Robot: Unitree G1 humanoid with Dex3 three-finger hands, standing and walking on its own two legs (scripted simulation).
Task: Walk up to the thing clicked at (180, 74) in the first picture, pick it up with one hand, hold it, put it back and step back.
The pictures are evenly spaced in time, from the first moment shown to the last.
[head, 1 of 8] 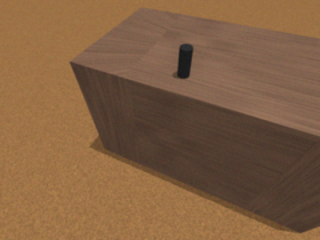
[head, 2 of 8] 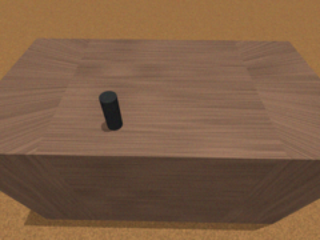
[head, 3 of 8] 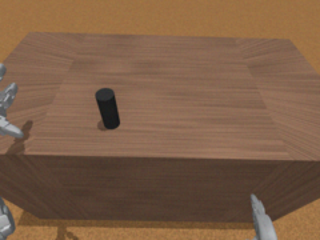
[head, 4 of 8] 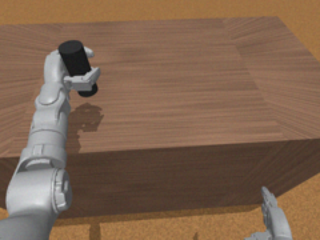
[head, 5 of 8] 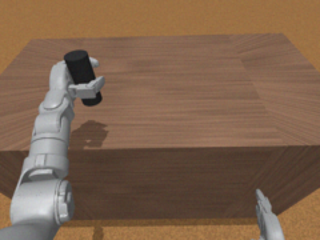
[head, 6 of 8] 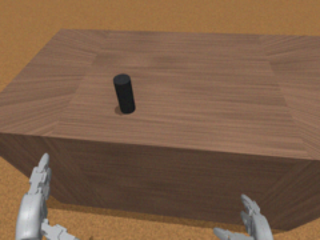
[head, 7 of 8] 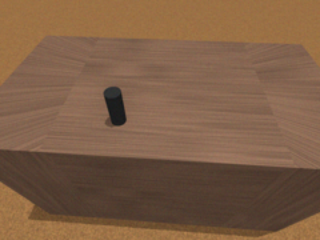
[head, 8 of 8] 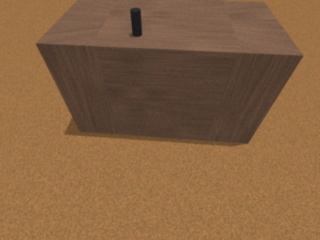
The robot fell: no
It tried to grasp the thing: yes
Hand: left
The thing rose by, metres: 0.26
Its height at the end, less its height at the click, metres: +0.00
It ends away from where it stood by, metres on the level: 0.02
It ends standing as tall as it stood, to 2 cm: yes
